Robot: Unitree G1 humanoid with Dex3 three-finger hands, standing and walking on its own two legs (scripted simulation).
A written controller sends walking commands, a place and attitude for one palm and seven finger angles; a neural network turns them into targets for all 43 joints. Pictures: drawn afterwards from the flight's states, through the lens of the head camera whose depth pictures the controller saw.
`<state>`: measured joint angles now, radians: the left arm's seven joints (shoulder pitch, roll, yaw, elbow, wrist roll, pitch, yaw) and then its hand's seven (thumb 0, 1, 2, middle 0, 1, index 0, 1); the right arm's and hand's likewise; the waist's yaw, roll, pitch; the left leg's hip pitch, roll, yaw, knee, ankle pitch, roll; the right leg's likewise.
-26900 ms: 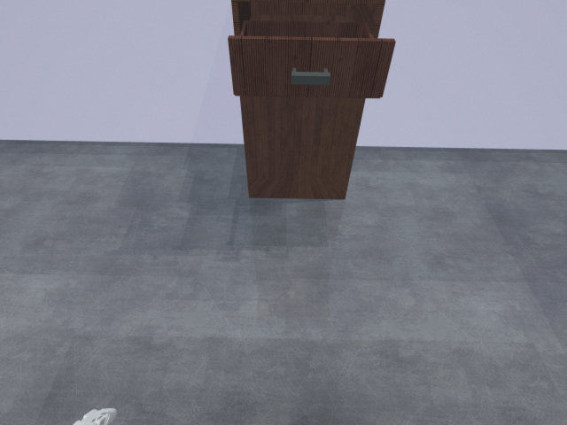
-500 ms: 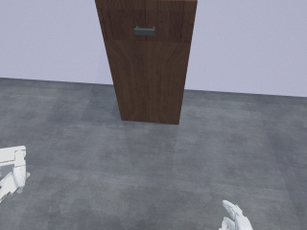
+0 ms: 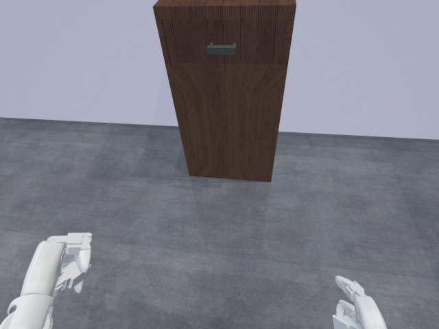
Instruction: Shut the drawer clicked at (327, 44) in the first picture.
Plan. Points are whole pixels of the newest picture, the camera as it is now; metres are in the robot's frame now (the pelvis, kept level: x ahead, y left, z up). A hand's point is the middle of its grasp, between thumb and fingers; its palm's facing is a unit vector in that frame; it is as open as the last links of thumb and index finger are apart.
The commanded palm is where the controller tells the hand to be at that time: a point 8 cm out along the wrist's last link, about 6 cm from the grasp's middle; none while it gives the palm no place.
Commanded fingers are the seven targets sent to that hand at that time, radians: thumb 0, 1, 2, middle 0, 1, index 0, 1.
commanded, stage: let the arm hang, fingers relaxed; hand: left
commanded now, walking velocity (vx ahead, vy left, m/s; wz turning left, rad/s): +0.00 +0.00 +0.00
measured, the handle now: (222, 47) +1.03 +0.06 +0.05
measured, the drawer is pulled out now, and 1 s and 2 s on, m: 0.00 0.00 0.00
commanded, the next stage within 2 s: look to check the result in 1.00 s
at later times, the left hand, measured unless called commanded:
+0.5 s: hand out of the picture -0.04 +0.20 -0.16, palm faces +0.03 -0.96 -0.27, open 5.5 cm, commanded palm none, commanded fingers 0.00 0.90 0.90 -0.20 -0.30 -0.20 -0.30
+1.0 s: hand out of the picture +0.03 +0.17 -0.16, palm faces +0.03 -0.98 -0.20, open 7.3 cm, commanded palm none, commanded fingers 0.00 0.90 0.90 -0.20 -0.30 -0.20 -0.30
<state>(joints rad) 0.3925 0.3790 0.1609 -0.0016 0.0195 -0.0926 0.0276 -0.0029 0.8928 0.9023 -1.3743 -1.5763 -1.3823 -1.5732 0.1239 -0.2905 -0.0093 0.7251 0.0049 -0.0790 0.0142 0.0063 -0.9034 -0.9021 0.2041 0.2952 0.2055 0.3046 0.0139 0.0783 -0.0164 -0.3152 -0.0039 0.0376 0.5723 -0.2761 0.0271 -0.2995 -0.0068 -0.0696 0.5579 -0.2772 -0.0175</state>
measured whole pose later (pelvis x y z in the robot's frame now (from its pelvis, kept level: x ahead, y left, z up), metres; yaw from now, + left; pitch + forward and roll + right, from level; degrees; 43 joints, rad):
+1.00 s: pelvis +0.00 -0.01 +0.01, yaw +0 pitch -1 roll +0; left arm 0.22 0.16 0.01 1.14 0.01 0.00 0.02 0.00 0.92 0.90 -0.20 -0.30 -0.20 -0.30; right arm 0.25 -0.15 0.00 1.14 -0.02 0.00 -0.03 0.00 -0.91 -0.90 0.20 0.29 0.20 0.30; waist -0.01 0.01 0.04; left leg -0.18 0.00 0.04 0.41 -0.20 0.02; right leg -0.17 0.01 -0.07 0.40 -0.21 -0.03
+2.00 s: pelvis +0.02 -0.03 +0.02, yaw +0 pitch -2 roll +0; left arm 0.16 0.25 0.03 1.13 0.01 -0.02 0.01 0.00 0.90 0.90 -0.20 -0.30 -0.20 -0.30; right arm 0.18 -0.26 -0.01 1.14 -0.02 0.00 -0.03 0.00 -0.91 -0.90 0.20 0.29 0.20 0.30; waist -0.01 0.02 0.05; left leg -0.12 0.03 0.03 0.35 -0.21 -0.01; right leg -0.10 0.04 -0.07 0.33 -0.20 -0.05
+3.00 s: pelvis +0.03 -0.02 +0.02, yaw -1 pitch -1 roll +0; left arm 0.13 0.29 0.02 1.14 0.01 -0.02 0.00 0.00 0.90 0.90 -0.20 -0.30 -0.20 -0.30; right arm 0.14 -0.30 -0.01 1.14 -0.01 -0.01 -0.02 0.00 -0.91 -0.90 0.20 0.29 0.21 0.30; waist 0.00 0.02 0.04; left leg -0.09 0.03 0.04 0.31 -0.20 -0.01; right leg -0.08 0.04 -0.07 0.29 -0.19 -0.05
